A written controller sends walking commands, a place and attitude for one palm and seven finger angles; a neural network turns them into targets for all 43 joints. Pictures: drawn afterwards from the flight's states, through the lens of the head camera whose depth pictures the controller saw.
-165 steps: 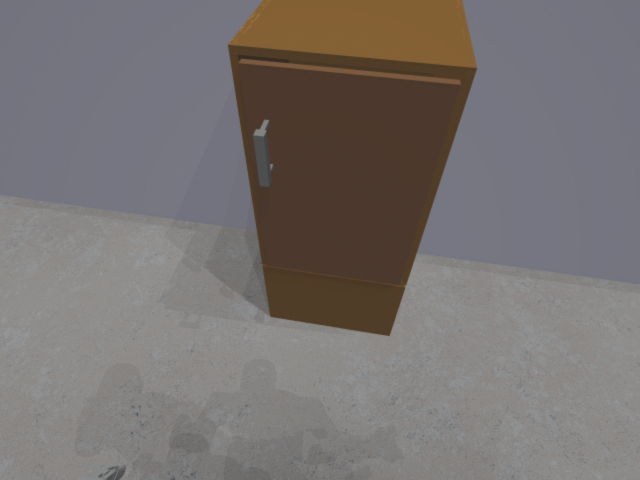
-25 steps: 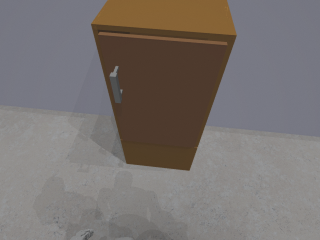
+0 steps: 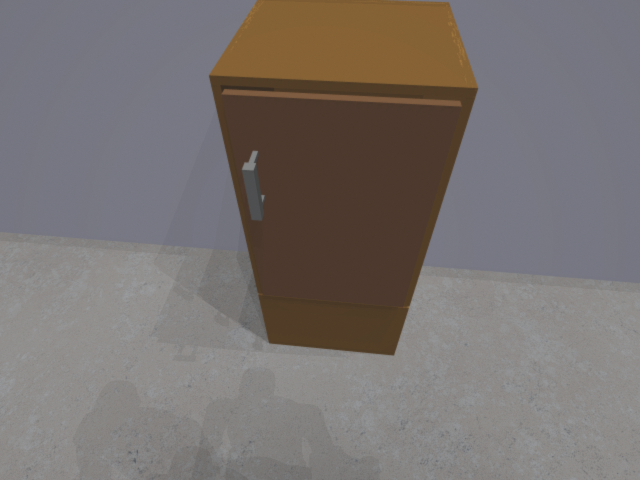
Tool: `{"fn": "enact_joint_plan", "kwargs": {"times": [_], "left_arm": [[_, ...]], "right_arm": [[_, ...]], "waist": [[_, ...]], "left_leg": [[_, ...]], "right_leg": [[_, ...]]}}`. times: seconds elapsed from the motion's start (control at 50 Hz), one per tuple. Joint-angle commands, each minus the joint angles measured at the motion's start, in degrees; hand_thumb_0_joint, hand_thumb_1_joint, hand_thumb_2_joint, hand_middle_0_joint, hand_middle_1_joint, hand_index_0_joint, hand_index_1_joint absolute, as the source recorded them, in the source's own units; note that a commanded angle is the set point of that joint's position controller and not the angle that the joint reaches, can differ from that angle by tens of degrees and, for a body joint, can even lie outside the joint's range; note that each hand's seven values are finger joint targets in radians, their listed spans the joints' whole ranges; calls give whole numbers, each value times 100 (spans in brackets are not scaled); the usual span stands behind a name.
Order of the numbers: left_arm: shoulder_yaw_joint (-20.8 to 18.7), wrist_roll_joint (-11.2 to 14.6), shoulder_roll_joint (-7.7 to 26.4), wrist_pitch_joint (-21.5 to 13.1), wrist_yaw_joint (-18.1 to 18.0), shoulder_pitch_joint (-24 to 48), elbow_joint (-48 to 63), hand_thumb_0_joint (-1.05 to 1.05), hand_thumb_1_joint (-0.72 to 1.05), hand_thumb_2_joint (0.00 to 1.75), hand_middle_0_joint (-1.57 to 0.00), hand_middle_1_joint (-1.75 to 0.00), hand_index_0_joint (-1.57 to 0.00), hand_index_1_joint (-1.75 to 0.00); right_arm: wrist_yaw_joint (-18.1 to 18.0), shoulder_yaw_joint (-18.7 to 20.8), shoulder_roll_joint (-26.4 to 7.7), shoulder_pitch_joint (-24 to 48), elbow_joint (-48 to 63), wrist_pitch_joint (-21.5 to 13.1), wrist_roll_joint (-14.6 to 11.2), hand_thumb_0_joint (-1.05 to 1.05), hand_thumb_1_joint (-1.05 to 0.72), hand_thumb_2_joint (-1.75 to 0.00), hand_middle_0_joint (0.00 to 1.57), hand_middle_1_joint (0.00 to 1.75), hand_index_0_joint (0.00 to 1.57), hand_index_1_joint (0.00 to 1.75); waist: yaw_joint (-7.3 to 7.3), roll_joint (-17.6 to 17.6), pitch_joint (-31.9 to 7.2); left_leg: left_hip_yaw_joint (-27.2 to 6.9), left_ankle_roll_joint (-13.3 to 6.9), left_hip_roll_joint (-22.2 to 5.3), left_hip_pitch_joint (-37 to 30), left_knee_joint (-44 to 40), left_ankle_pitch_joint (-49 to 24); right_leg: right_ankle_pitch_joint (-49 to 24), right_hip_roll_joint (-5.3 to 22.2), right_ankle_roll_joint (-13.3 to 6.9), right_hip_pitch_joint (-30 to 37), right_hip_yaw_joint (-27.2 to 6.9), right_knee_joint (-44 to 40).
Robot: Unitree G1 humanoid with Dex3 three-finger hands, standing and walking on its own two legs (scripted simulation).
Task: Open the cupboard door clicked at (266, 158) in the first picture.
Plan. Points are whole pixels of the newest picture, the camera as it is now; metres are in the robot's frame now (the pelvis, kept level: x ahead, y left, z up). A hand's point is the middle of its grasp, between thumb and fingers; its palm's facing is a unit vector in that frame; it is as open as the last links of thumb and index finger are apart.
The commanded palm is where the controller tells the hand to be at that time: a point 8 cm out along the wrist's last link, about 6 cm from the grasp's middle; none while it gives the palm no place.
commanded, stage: come to a stop and stand still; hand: left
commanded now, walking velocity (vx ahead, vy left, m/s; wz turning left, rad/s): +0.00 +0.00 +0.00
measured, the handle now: (256, 186) +0.61 +0.16 -0.01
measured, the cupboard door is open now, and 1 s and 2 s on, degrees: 0 0 0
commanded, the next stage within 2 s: look again from close up in 0.02 s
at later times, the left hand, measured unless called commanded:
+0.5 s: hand out of the picture +0.04 +0.18 -0.18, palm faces +0.00 -0.98 -0.21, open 7.4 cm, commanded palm none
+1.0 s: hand out of the picture +0.03 +0.18 -0.19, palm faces +0.02 -0.98 -0.19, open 7.4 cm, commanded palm none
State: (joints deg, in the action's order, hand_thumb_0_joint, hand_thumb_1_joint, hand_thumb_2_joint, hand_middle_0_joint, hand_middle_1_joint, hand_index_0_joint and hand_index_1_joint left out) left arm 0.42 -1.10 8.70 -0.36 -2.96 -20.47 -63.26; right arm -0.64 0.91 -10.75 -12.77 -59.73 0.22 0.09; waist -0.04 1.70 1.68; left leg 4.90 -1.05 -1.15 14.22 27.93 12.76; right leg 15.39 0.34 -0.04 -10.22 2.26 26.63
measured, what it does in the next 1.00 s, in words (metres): stands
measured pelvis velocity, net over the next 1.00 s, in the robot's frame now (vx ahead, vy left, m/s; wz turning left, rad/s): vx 0.05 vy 0.00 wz -0.01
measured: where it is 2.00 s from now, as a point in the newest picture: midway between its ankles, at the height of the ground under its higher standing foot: outside the picture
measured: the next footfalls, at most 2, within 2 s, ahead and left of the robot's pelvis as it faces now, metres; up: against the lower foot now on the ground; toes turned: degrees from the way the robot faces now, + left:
none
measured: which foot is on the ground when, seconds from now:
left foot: down 0.00-1.00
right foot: down 0.00-1.00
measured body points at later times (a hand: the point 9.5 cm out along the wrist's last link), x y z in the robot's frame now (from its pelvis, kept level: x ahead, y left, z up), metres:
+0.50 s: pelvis +0.01 +0.00 +0.00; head +0.02 +0.00 +0.45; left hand +0.04 +0.23 -0.16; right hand +0.01 -0.22 -0.16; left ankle +0.02 +0.10 -0.74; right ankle -0.01 -0.12 -0.74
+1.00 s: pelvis +0.05 +0.00 -0.01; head +0.06 +0.01 +0.44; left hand +0.03 +0.23 -0.17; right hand +0.08 -0.23 -0.16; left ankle +0.02 +0.10 -0.74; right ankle -0.01 -0.12 -0.74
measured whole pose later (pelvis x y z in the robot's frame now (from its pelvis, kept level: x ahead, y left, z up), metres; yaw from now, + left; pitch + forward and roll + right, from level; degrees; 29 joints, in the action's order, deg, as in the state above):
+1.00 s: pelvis +0.05 +0.00 -0.01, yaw +0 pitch +0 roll +0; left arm -0.3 -1.3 10.7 -0.5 -0.9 -18.6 -62.8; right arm -0.3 -0.8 -9.8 -14.1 -62.4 -1.3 0.9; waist -0.6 -1.7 0.4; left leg 5.4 -1.4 -0.7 13.3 32.9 19.9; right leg 22.6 1.0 -0.1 -9.6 1.6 32.0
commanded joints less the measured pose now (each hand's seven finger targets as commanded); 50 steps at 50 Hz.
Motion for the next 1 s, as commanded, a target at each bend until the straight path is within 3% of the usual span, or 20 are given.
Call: {"fn": "enact_joint_plan", "kwargs": {"times": [0.0, 0.02, 0.06, 0.16, 0.26, 0.34, 0.46, 0.72, 0.78, 0.82, 0.86, 0.9, 0.92, 0.98], "left_arm": [[-102, -6, 797, -212, -10, 90, 630, 0, 90, 90, -20, -30, -20, -30], [-94, 5, 774, -185, 11, 37, 624, 0, 90, 90, -20, -30, -20, -30], [-65, 7, 688, -153, 38, -36, 588, 0, 90, 90, -20, -30, -20, -30], [-68, 16, 689, -115, 64, 2, 589, 0, 90, 90, -20, -30, -20, -30], [-89, 24, 707, -107, 66, 43, 607, 0, 90, 90, -20, -30, -20, -30], [-114, 30, 743, -129, 69, 108, 560, 0, 90, 90, -20, -30, -20, -30], [-124, 26, 796, -128, 79, 207, 517, 0, 90, 90, -20, -30, -20, -30], [-154, 7, 1000, -148, 111, 352, 387, 0, 90, 90, -20, -30, -20, -30], [-113, -28, 759, -87, 136, 105, 264, 0, 90, 90, -20, -30, -20, -30], [-136, -44, 795, -64, 171, 87, 275, 0, 90, 90, -20, -30, -20, -30], [-169, -48, 816, -68, 197, 35, 285, 0, 90, 90, -20, -30, -20, -30], [-193, -46, 837, -100, 209, -45, 287, 0, 90, 90, -20, -30, -20, -30], [-199, -41, 816, -115, 200, -68, 287, 0, 90, 90, -20, -30, -20, -30], [-163, -21, 670, -130, 124, -98, 243, 0, 90, 90, -20, -30, -20, -30]], "right_arm": [[51, 17, -403, -491, 425, -128, 111, 0, -90, -90, 20, 30, 20, 30], [35, 3, -438, -482, 458, -136, 98, 0, -90, -90, 20, 30, 20, 30], [17, 4, -501, -437, 481, -138, 87, 0, -90, -90, 20, 30, 20, 30], [-4, -20, -495, -531, 330, -152, 94, 0, -90, -90, 20, 30, 20, 30], [-23, -38, -455, -621, 167, -197, 90, 0, -90, -90, 20, 30, 20, 30], [-51, -40, -445, -617, 52, -247, 79, 0, -90, -90, 20, 30, 20, 30], [-64, -25, -487, -491, -43, -236, 71, 0, -90, -90, 20, 30, 20, 30], [-78, 22, -774, -76, -66, -259, 59, 0, -90, -90, 20, 30, 20, 30], [-42, -36, -558, -207, -136, -198, 91, 0, -90, -90, 20, 30, 20, 30], [-9, -25, -565, -167, -83, -159, 111, 0, -90, -90, 20, 30, 20, 30], [5, -13, -560, -166, -21, -160, 124, 0, -90, -90, 20, 30, 20, 30], [6, -10, -558, -241, 5, -196, 114, 0, -90, -90, 20, 30, 20, 30], [-4, -26, -531, -270, 7, -223, 108, 0, -90, -90, 20, 30, 20, 30], [-97, -47, -544, -481, -125, -287, 75, 0, -90, -90, 20, 30, 20, 30]], "waist": [[194, 302, 207], [139, 250, 245], [60, -200, 295], [11, -320, 413], [-18, -195, 259], [-29, -218, 69], [-10, -192, 123], [-1, -138, -158], [-28, -205, -92], [-35, -209, 331], [-27, -223, 554], [-29, -330, 513], [-16, -351, 409], [12, -23, -3]], "left_leg": [[-605, -34, -398, -75, -216, 236], [-731, -101, -456, 122, -399, 414], [-788, -155, -465, 312, -568, 703], [-781, -153, -436, 423, -686, 811], [-773, -153, -484, 371, -719, 534], [-670, -147, -503, 138, -558, -185], [-620, -127, -514, -8, -530, -329], [-599, -146, -580, -435, -491, -889], [-526, -162, -518, -326, -424, 198], [-537, -165, -452, 49, -423, 1002], [-517, -168, -386, 223, -317, 1209], [-449, -196, -376, 195, -108, 898], [-415, -195, -368, 125, -16, 420], [-518, -251, -627, -587, 54, -2056]], "right_leg": [[744, 602, -361, -949, -737, -477], [755, 499, -333, -807, -650, -393], [807, 428, -306, -681, -616, -364], [801, 449, -283, -662, -618, -400], [348, 448, -272, -467, -573, -313], [-231, 494, -256, -306, -556, -270], [-385, 517, -253, -356, -602, -344], [-978, 570, -224, -199, -623, -374], [257, 514, -256, -267, -601, -341], [1060, 526, -333, -496, -701, -460], [1288, 542, -415, -626, -826, -486], [1037, 562, -445, -552, -810, -401], [542, 569, -440, -474, -790, -297], [-1487, 424, -276, -367, -373, 371]]}}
